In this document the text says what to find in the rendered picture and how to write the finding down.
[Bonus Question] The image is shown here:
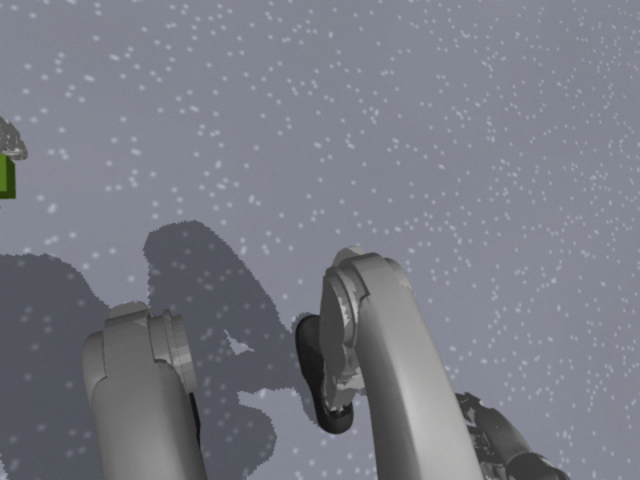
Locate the small box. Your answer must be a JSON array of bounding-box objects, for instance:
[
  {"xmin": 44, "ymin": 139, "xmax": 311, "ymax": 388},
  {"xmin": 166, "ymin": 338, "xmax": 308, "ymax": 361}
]
[{"xmin": 0, "ymin": 154, "xmax": 16, "ymax": 199}]

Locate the left robot hand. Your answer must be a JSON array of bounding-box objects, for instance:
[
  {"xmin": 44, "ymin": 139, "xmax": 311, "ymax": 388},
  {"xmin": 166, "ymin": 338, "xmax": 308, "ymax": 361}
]
[{"xmin": 0, "ymin": 117, "xmax": 28, "ymax": 160}]

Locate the right robot foot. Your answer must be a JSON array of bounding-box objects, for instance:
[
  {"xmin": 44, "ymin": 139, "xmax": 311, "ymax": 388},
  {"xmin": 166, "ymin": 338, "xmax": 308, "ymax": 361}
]
[{"xmin": 295, "ymin": 315, "xmax": 354, "ymax": 434}]

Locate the right robot hand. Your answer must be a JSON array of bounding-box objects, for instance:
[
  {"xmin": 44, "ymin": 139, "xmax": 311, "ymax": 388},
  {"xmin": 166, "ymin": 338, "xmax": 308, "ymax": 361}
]
[{"xmin": 455, "ymin": 392, "xmax": 534, "ymax": 480}]

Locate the right robot arm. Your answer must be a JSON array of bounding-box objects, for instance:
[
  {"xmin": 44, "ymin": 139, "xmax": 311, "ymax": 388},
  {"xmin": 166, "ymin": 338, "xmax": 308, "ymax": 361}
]
[{"xmin": 505, "ymin": 452, "xmax": 571, "ymax": 480}]

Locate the left robot foot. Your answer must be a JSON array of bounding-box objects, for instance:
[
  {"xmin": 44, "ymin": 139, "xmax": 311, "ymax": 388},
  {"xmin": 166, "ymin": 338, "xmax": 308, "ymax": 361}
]
[{"xmin": 189, "ymin": 392, "xmax": 206, "ymax": 471}]

